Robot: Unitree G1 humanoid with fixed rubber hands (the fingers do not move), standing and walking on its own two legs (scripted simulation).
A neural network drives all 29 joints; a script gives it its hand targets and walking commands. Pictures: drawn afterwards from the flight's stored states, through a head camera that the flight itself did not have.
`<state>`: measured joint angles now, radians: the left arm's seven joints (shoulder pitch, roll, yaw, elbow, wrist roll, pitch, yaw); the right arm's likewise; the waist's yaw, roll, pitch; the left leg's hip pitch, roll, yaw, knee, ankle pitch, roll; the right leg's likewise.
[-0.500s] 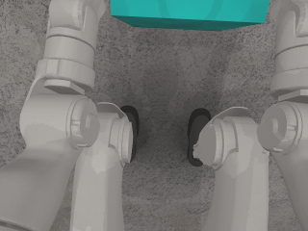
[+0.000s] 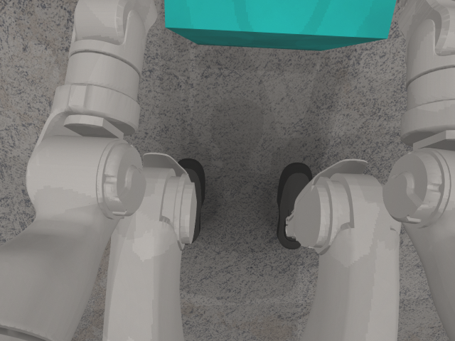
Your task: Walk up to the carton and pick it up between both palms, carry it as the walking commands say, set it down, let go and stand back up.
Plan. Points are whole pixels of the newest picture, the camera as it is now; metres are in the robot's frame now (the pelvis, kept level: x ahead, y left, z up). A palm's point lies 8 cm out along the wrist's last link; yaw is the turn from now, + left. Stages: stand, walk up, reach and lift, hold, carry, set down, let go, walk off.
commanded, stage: set down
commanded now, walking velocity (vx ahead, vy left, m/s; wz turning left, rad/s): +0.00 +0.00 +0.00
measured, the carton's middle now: out of the picture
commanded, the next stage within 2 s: none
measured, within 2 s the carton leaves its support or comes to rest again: neither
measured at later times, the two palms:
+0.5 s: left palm out of the picture +0.56 +0.13 -0.19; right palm out of the picture +0.55 -0.20 -0.19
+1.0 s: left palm out of the picture +0.56 +0.14 -0.19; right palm out of the picture +0.55 -0.20 -0.19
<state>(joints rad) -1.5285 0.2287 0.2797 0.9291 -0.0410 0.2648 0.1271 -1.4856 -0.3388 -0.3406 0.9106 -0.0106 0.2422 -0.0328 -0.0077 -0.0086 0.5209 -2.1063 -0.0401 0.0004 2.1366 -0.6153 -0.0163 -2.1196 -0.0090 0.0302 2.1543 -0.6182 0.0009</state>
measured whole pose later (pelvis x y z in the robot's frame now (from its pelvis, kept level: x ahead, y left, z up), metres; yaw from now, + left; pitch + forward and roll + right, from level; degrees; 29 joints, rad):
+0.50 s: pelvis +0.00 +0.00 -0.01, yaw +0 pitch +33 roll +1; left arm -1.54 0.25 0.28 0.95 -0.04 0.26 0.06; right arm -1.49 -0.36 -0.34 0.93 -0.01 0.23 0.03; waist -0.01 -0.01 0.51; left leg -2.14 -0.04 0.00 2.17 -0.62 -0.02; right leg -2.15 -0.01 0.03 2.19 -0.62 0.00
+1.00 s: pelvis +0.00 +0.00 -0.01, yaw +0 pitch +33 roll +1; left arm -1.54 0.26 0.28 0.96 -0.04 0.24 0.04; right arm -1.50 -0.37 -0.34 0.95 -0.01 0.20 0.04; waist -0.01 -0.01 0.52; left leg -2.14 -0.04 0.00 2.17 -0.62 -0.02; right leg -2.15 -0.01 0.03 2.19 -0.62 0.00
